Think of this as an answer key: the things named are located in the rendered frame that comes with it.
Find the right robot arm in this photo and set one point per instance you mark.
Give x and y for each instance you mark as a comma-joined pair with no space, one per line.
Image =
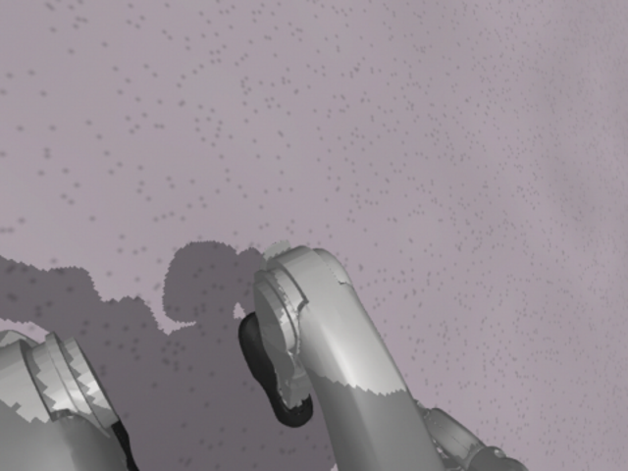
492,458

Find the left robot foot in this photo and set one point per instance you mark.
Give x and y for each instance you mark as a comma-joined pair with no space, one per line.
124,441

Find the right robot foot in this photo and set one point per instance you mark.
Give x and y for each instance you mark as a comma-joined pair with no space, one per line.
262,369

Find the right robot hand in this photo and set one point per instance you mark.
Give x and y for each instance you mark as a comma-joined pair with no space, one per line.
457,443

